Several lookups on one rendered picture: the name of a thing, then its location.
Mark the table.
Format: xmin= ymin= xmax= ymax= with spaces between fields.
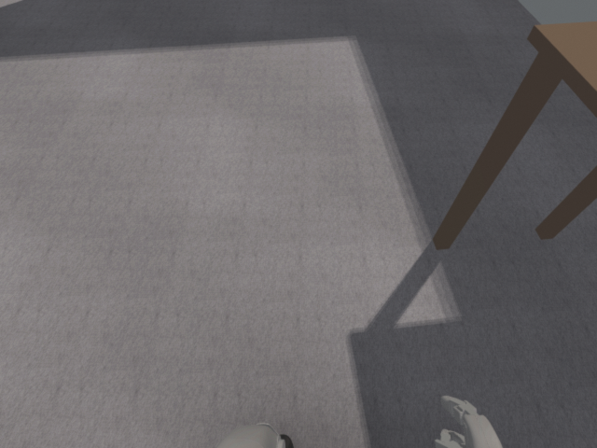
xmin=433 ymin=21 xmax=597 ymax=250

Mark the right robot hand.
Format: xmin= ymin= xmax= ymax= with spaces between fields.
xmin=435 ymin=396 xmax=503 ymax=448

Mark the robot left shin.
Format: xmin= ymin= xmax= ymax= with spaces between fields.
xmin=257 ymin=423 xmax=279 ymax=435

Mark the robot left thigh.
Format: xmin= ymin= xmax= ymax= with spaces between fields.
xmin=215 ymin=425 xmax=285 ymax=448

